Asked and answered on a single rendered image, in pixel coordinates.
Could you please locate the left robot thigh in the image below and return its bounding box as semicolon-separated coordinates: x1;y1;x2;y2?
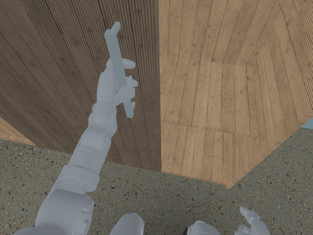
110;213;145;235

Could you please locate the left robot hand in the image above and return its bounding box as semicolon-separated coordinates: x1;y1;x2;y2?
97;58;138;106

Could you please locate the robot thigh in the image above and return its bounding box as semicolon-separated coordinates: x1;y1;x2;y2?
187;222;220;235
110;213;145;235

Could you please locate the robot left upper arm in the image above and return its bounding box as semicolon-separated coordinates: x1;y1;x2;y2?
12;188;94;235

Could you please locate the robot left forearm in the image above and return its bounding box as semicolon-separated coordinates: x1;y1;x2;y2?
35;101;117;226

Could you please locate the handle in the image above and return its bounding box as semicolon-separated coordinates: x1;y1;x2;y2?
104;22;135;118

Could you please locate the right robot thigh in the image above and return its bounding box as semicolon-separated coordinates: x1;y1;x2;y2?
187;222;220;235

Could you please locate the right robot hand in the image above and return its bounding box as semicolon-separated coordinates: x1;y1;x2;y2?
235;207;270;235

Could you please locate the wardrobe door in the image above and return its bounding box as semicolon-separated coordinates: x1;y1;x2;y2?
0;0;161;172
0;117;27;139

